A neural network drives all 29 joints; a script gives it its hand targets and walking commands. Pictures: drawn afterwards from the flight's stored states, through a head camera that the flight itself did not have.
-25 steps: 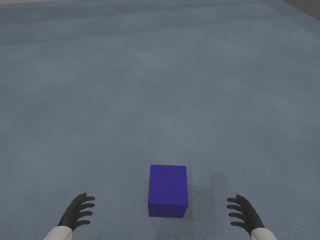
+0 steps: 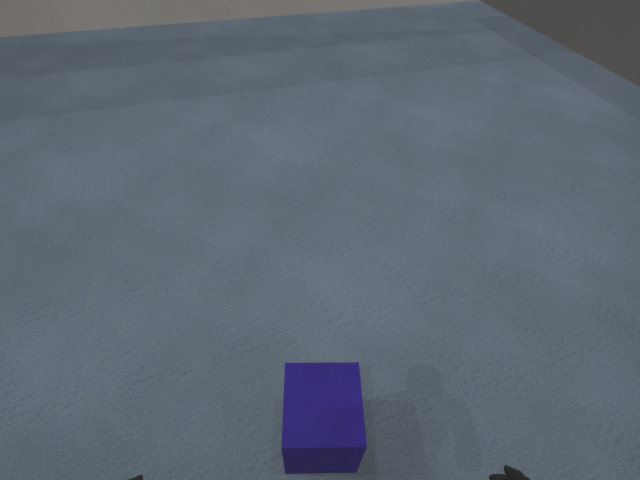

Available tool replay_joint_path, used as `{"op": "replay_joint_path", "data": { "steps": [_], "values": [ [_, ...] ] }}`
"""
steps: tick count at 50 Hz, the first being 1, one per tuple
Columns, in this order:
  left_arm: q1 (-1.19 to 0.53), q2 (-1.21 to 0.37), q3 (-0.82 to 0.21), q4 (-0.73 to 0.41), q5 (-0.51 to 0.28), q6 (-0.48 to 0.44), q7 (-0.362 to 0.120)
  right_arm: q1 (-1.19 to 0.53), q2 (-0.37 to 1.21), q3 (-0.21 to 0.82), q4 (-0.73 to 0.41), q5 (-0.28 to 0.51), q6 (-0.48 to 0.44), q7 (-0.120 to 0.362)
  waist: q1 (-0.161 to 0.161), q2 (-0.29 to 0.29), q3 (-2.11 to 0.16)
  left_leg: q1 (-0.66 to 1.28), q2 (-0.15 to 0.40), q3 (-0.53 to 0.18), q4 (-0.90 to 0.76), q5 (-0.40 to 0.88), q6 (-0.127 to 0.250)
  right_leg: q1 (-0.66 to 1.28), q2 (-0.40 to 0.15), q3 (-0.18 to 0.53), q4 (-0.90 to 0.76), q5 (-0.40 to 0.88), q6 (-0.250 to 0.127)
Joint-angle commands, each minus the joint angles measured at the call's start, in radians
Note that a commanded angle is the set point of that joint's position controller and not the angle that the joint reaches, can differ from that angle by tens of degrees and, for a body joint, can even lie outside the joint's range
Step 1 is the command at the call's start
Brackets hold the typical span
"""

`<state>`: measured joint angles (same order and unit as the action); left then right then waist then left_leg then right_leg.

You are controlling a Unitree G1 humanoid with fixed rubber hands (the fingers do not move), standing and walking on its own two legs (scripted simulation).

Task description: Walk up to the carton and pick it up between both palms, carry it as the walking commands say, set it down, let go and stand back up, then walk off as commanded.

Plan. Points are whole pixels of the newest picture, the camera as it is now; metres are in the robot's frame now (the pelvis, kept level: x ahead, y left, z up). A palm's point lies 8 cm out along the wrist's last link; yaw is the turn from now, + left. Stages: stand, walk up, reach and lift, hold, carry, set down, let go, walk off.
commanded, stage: stand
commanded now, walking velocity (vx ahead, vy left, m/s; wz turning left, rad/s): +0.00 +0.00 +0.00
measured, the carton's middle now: (321, 419) +0.41 -0.02 -0.64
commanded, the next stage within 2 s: walk off in 1.50 s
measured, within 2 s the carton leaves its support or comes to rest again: neither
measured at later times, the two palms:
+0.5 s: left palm out of the picture +0.04 +0.25 -0.13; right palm out of the picture +0.02 -0.26 -0.13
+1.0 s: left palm out of the picture -0.03 +0.23 -0.14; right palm out of the picture -0.07 -0.22 -0.14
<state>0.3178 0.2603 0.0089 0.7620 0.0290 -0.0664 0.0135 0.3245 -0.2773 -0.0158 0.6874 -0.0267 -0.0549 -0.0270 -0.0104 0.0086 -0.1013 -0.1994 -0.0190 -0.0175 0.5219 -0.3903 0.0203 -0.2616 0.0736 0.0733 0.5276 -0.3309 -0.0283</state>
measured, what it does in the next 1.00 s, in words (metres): stands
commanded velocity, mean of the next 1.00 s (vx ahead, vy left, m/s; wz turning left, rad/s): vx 0.00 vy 0.00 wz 0.00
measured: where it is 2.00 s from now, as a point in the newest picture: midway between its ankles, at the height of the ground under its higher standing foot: outside the picture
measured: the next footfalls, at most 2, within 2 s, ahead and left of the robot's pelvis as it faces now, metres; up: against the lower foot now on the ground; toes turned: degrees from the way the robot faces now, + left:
none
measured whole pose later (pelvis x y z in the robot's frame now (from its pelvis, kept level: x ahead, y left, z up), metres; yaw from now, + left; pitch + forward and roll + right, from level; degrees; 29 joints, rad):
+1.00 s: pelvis -0.01 +0.00 +0.00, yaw -2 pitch +0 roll +0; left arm 0.36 0.17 -0.04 1.11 0.01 0.01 0.05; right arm 0.40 -0.18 0.04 1.08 -0.02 0.01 -0.06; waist -0.01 0.01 -0.02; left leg -0.10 -0.02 0.02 0.47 -0.36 0.03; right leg -0.19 0.07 0.11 0.51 -0.31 -0.03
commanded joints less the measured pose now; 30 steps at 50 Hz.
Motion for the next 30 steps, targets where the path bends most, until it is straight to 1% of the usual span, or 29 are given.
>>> {"op": "replay_joint_path", "data": {
  "steps": [1, 5, 10, 30],
  "values": [
    [0.03, 0.11, 0.022, -0.037, -0.005, -0.006, 0.009, 0.031, -0.113, -0.022, -0.044, 0.005, -0.006, -0.008, 0.0, 0.01, 0.002, 0.034, 0.116, -0.09, -0.013, 0.506, -0.012, -0.002, -0.127, 0.107, -0.016, 0.446, -0.007],
    [0.045, 0.109, 0.018, -0.009, -0.01, 0.006, 0.015, 0.052, -0.115, -0.015, -0.016, 0.01, 0.005, -0.014, 0.0, 0.008, 0.009, 0.039, 0.114, -0.076, -0.001, 0.562, -0.008, 0.004, -0.123, 0.102, 0.004, 0.476, -0.012],
    [0.055, 0.107, 0.013, 0.027, -0.013, 0.022, 0.022, 0.069, -0.114, -0.009, 0.023, 0.014, 0.019, -0.02, 0.002, 0.001, 0.023, 0.043, 0.109, -0.061, -0.001, 0.564, -0.002, 0.011, -0.12, 0.099, 0.014, 0.486, -0.018],
    [0.091, 0.063, -0.014, 0.218, -0.015, 0.061, 0.033, 0.133, -0.06, 0.021, 0.235, 0.01, 0.056, -0.029, 0.002, -0.012, 0.128, 0.073, 0.097, -0.043, -0.079, 0.355, 0.015, 0.013, -0.117, 0.121, -0.051, 0.402, -0.029]
  ]
}}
